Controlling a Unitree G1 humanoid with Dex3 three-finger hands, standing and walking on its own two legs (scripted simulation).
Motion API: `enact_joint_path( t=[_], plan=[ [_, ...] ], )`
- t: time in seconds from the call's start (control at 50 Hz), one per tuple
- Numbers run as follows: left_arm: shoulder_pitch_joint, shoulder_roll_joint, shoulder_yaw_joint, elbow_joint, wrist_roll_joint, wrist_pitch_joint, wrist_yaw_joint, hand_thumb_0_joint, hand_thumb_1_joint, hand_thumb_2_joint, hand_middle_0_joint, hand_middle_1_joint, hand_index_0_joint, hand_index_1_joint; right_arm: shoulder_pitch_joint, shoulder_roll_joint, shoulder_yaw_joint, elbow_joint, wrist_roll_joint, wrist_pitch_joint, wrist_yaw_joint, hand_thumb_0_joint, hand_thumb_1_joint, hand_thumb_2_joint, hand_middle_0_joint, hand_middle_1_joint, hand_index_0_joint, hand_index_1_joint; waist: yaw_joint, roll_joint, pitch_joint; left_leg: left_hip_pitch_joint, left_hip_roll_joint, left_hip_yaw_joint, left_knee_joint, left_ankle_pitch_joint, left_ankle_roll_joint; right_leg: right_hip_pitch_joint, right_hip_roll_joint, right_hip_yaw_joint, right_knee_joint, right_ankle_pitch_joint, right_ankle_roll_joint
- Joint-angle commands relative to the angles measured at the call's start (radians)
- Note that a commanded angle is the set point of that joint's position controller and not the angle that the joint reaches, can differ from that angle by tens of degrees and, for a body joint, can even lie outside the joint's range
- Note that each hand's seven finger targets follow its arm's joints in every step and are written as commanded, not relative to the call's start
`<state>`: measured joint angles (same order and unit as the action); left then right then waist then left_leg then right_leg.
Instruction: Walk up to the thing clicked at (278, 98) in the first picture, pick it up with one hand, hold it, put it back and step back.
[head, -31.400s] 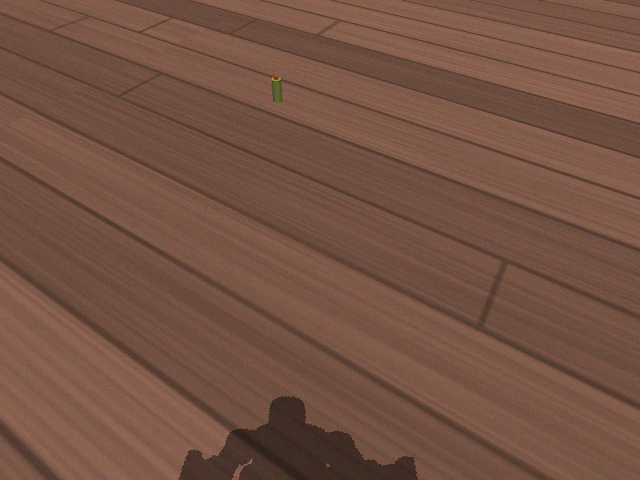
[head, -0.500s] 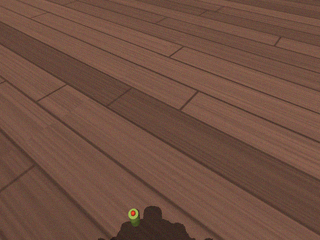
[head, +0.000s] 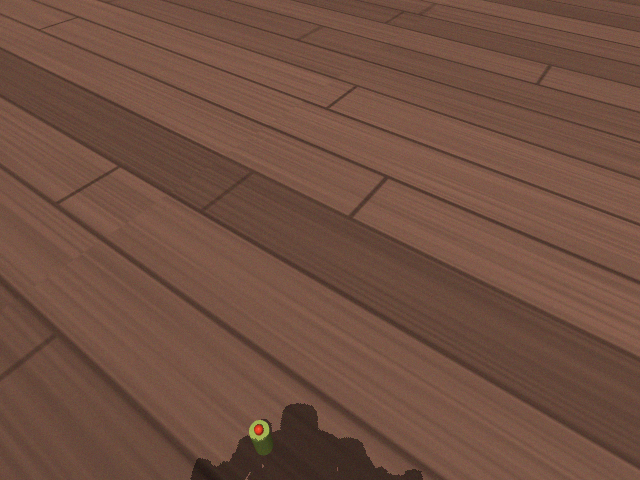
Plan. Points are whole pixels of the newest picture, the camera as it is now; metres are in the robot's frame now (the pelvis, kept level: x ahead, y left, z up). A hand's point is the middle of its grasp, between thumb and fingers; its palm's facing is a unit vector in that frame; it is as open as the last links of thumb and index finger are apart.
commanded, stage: stand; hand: left
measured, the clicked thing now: (261, 436) +0.37 +0.16 -0.70
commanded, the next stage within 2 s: step back in 0.64 s
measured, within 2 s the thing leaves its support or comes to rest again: neither
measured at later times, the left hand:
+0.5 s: hand out of the picture +0.09 +0.24 -0.15, palm faces -0.02 -0.94 -0.34, open 7.4 cm
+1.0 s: hand out of the picture +0.11 +0.30 -0.18, palm faces -0.04 -0.93 -0.37, open 7.4 cm
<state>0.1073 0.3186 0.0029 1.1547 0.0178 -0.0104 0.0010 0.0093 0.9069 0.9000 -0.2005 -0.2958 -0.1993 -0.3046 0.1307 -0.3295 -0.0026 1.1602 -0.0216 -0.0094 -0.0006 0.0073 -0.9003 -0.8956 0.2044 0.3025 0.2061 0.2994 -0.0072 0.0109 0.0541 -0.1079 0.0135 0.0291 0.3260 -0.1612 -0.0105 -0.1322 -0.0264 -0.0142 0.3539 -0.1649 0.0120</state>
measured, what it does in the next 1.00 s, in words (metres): lifts its left foot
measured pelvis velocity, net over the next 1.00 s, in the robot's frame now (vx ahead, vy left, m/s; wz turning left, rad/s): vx -0.04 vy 0.04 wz -0.01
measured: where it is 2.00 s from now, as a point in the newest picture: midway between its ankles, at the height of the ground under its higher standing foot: outside the picture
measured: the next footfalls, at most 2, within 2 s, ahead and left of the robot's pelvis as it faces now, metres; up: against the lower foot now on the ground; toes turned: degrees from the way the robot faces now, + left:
right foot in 1.32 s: -0.08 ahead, -0.09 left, +0.00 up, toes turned -1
left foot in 1.64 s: -0.16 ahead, +0.15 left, +0.00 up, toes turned -4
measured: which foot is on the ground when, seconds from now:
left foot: down 0.00-1.00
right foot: down 0.00-0.92, up 0.94-1.00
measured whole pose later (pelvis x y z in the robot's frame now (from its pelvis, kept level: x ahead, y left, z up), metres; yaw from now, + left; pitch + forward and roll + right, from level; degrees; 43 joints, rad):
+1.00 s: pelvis -0.04 +0.04 -0.02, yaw +0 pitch -1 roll -1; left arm 0.00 0.41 0.06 0.93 0.01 0.06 0.02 0.01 0.91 0.90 -0.20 -0.30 -0.20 -0.30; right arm 0.14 -0.38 -0.05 0.98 -0.03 0.03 0.01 0.01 -0.90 -0.90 0.20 0.30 0.21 0.30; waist -0.02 -0.05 0.19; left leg -0.28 -0.03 0.00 0.64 -0.34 0.05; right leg -0.44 0.05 0.13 0.88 -0.49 -0.02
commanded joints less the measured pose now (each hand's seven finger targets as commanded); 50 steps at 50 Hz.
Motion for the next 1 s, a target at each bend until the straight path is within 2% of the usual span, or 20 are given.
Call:
enact_joint_path(
  t=[0.0,0.08,0.14,0.32,0.42,0.6,0.62,0.68,0.7,0.76,0.78,0.8,0.84,0.86,0.88,0.9,0.92,0.94,0.96,0.98],
  plan=[
    [-0.033,0.214,0.038,-0.058,-0.004,-0.019,0.013,0.000,0.899,0.900,-0.200,-0.300,-0.200,-0.300,-0.034,-0.204,-0.040,-0.054,0.003,-0.020,-0.014,0.000,-0.900,-0.900,0.200,0.300,0.200,0.300,0.009,-0.013,-0.050,-0.001,0.111,-0.097,-0.073,0.050,0.020,0.008,-0.102,0.094,-0.077,0.064,-0.024],
    [-0.040,0.213,0.039,-0.060,-0.004,-0.020,0.016,0.000,0.899,0.900,-0.200,-0.300,-0.200,-0.300,-0.045,-0.208,-0.042,-0.057,0.004,-0.021,-0.015,0.000,-0.900,-0.900,0.200,0.300,0.200,0.300,0.008,-0.015,-0.083,0.031,0.118,-0.094,-0.061,0.107,0.021,0.024,-0.107,0.093,-0.069,0.128,-0.023],
    [-0.040,0.212,0.039,-0.055,-0.005,-0.018,0.015,0.000,0.900,0.900,-0.200,-0.300,-0.200,-0.300,-0.044,-0.204,-0.040,-0.055,0.005,-0.019,-0.016,0.000,-0.900,-0.900,0.200,0.300,0.200,0.300,0.005,-0.012,-0.058,0.015,0.114,-0.091,-0.072,0.067,0.021,0.019,-0.104,0.094,-0.077,0.100,-0.022],
    [-0.043,0.220,0.041,-0.061,-0.006,-0.024,0.016,0.000,0.900,0.900,-0.200,-0.300,-0.200,-0.300,-0.057,-0.208,-0.044,-0.059,0.006,-0.018,-0.013,0.000,-0.900,-0.900,0.200,0.300,0.200,0.300,0.005,-0.023,-0.074,0.050,0.121,-0.089,-0.063,0.106,0.021,0.013,-0.108,0.097,-0.082,0.136,-0.022],
    [-0.049,0.224,0.041,-0.064,-0.006,-0.024,0.016,0.000,0.900,0.900,-0.200,-0.300,-0.200,-0.300,-0.057,-0.205,-0.043,-0.060,0.006,-0.016,-0.011,0.000,-0.900,-0.900,0.200,0.300,0.200,0.300,0.002,-0.024,-0.059,0.023,0.120,-0.088,-0.072,0.077,0.017,0.017,-0.106,0.096,-0.089,0.102,-0.022],
    [-0.044,0.227,0.041,-0.071,-0.006,-0.024,0.013,0.000,0.900,0.900,-0.200,-0.300,-0.200,-0.300,-0.058,-0.211,-0.042,-0.062,0.006,-0.018,-0.011,0.000,-0.900,-0.900,0.200,0.300,0.200,0.300,0.004,-0.011,-0.069,0.034,0.122,-0.084,-0.072,0.082,0.019,0.017,-0.107,0.100,-0.089,0.121,-0.028],
    [-0.048,0.302,0.089,-0.094,-0.026,-0.012,0.014,0.000,0.900,0.900,-0.200,-0.300,-0.200,-0.300,-0.084,-0.266,-0.063,-0.088,0.012,0.001,-0.006,0.000,-0.900,-0.900,0.200,0.300,0.200,0.300,0.009,-0.033,0.040,-0.060,0.104,-0.098,0.040,0.198,0.046,-0.059,-0.099,0.116,-0.015,0.282,-0.037],
    [-0.025,0.309,0.101,-0.142,-0.026,-0.003,0.020,0.000,0.900,0.900,-0.200,-0.300,-0.200,-0.300,-0.040,-0.238,-0.069,-0.130,0.027,0.018,-0.003,0.000,-0.900,-0.900,0.200,0.300,0.200,0.300,-0.001,-0.078,-0.072,-0.044,0.056,-0.051,0.195,0.175,0.050,-0.046,-0.152,0.160,0.003,0.359,-0.106],
    [-0.039,0.319,0.107,-0.161,-0.021,0.001,0.020,0.000,0.900,0.900,-0.200,-0.300,-0.200,-0.300,-0.025,-0.232,-0.074,-0.141,0.025,0.024,-0.004,0.000,-0.900,-0.900,0.200,0.300,0.200,0.300,-0.006,-0.104,-0.104,-0.054,0.028,-0.036,0.250,0.123,0.046,-0.044,-0.184,0.192,-0.005,0.356,-0.145],
    [-0.103,0.337,0.114,-0.232,0.001,0.012,0.022,0.000,0.900,0.900,-0.200,-0.300,-0.200,-0.300,0.020,-0.222,-0.086,-0.168,0.019,0.044,0.001,0.000,-0.900,-0.900,0.200,0.300,0.200,0.300,-0.009,-0.205,-0.127,-0.115,-0.044,-0.040,0.477,-0.298,0.050,-0.102,-0.302,0.280,0.002,0.361,-0.250],
    [-0.121,0.337,0.119,-0.258,0.008,0.015,0.021,0.000,0.900,0.900,-0.200,-0.300,-0.200,-0.300,0.041,-0.222,-0.088,-0.185,0.020,0.051,0.005,0.000,-0.900,-0.900,0.200,0.300,0.200,0.300,-0.015,-0.224,-0.116,-0.126,-0.045,-0.061,0.551,-0.359,0.059,-0.140,-0.316,0.266,0.014,0.351,-0.265],
    [-0.137,0.329,0.115,-0.273,0.013,0.017,0.023,0.000,0.900,0.900,-0.200,-0.300,-0.200,-0.300,0.057,-0.221,-0.090,-0.196,0.023,0.053,0.007,0.000,-0.900,-0.900,0.200,0.300,0.200,0.300,-0.026,-0.223,-0.113,-0.144,-0.028,-0.089,0.529,-0.351,0.063,-0.124,-0.301,0.249,0.049,0.372,-0.253],
    [-0.147,0.302,0.101,-0.291,0.009,0.028,0.025,0.000,0.900,0.900,-0.200,-0.300,-0.200,-0.300,0.090,-0.229,-0.097,-0.200,0.020,0.041,0.003,0.000,-0.900,-0.900,0.200,0.300,0.200,0.300,-0.038,-0.184,-0.127,-0.133,-0.016,-0.063,0.334,-0.193,0.056,-0.093,-0.230,0.182,0.161,0.356,-0.191],
    [-0.125,0.290,0.095,-0.292,0.000,0.038,0.024,0.000,0.900,0.900,-0.200,-0.300,-0.200,-0.300,0.086,-0.237,-0.099,-0.204,0.011,0.032,0.000,0.000,-0.900,-0.900,0.200,0.300,0.200,0.300,-0.035,-0.109,-0.119,-0.113,0.003,-0.059,0.170,0.039,0.051,-0.093,-0.170,0.141,0.228,0.298,-0.144],
    [-0.119,0.255,0.089,-0.306,-0.013,0.047,0.021,0.000,0.900,0.900,-0.200,-0.300,-0.200,-0.300,0.075,-0.271,-0.108,-0.212,-0.006,0.025,-0.004,0.000,-0.900,-0.900,0.200,0.300,0.200,0.300,-0.022,0.024,-0.104,-0.097,0.099,-0.171,0.086,0.255,0.072,-0.140,-0.069,0.089,0.340,0.163,-0.094],
    [-0.090,0.214,0.081,-0.319,-0.022,0.054,0.023,0.000,0.900,0.900,-0.200,-0.300,-0.200,-0.300,0.067,-0.336,-0.123,-0.229,-0.025,0.017,-0.006,0.000,-0.900,-0.900,0.200,0.300,0.200,0.300,-0.004,0.173,-0.097,-0.023,0.245,-0.375,0.038,0.462,0.131,-0.276,0.069,0.075,0.477,-0.181,-0.059],
    [-0.076,0.222,0.085,-0.324,-0.015,0.057,0.033,0.000,0.900,0.900,-0.200,-0.300,-0.200,-0.300,0.053,-0.386,-0.132,-0.251,-0.013,0.013,-0.007,0.000,-0.900,-0.900,0.200,0.300,0.200,0.300,-0.019,0.180,-0.117,0.000,0.318,-0.412,0.081,0.654,0.219,-0.322,0.128,0.143,0.609,-0.457,-0.046],
    [-0.080,0.232,0.087,-0.315,-0.007,0.059,0.041,0.000,0.900,0.900,-0.200,-0.300,-0.200,-0.300,0.041,-0.385,-0.137,-0.270,-0.010,0.014,-0.011,0.000,-0.900,-0.900,0.200,0.300,0.200,0.300,-0.033,0.188,-0.128,-0.023,0.355,-0.466,0.061,0.594,0.255,-0.331,0.130,0.203,0.715,-0.483,-0.043],
    [-0.086,0.247,0.092,-0.307,-0.006,0.061,0.045,0.000,0.900,0.900,-0.200,-0.300,-0.200,-0.300,0.005,-0.350,-0.129,-0.282,-0.006,0.014,-0.018,0.000,-0.900,-0.900,0.200,0.300,0.200,0.300,-0.020,0.135,-0.105,-0.039,0.321,-0.399,0.078,0.573,0.253,-0.333,0.126,0.238,0.789,-0.449,-0.047],
    [-0.063,0.251,0.087,-0.303,-0.017,0.061,0.044,0.000,0.900,0.900,-0.200,-0.300,-0.200,-0.300,-0.036,-0.310,-0.119,-0.297,-0.012,0.011,-0.026,0.000,-0.900,-0.900,0.200,0.300,0.200,0.300,0.003,0.097,-0.108,0.018,0.253,-0.311,0.135,0.617,0.225,-0.378,0.122,0.235,0.829,-0.400,-0.044]
  ],
)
